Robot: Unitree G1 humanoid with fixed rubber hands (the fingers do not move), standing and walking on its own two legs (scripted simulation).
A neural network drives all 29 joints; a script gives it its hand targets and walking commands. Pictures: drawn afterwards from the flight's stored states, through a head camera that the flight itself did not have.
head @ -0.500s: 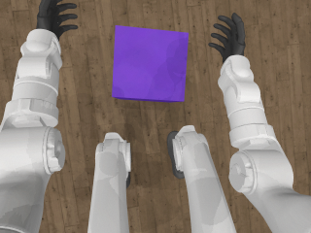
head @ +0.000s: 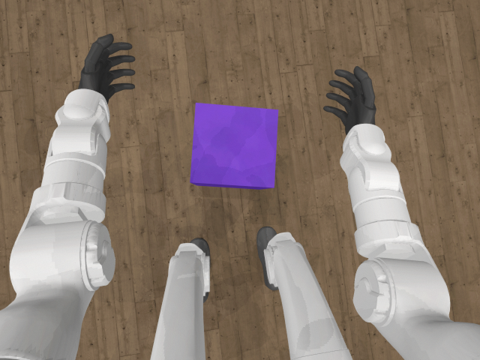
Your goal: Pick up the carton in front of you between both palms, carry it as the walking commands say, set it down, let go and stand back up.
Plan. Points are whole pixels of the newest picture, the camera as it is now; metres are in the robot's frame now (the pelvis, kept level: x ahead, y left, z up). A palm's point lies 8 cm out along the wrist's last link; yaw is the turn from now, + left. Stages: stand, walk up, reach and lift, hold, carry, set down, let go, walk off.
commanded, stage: let go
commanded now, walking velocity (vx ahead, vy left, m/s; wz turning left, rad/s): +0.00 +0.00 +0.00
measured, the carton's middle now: (232, 152) +0.46 -0.02 -0.51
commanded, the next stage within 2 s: stand in 1.26 s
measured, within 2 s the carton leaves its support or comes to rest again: neither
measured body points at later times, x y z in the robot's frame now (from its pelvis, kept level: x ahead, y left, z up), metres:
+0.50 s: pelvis +0.07 -0.02 +0.11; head +0.23 +0.00 +0.53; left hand +0.37 +0.21 +0.01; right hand +0.33 -0.24 +0.02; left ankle +0.06 +0.11 -0.60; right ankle +0.08 -0.13 -0.60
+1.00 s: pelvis +0.09 -0.01 +0.15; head +0.11 -0.01 +0.60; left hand +0.26 +0.23 +0.07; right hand +0.27 -0.24 +0.07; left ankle +0.06 +0.11 -0.60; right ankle +0.08 -0.13 -0.60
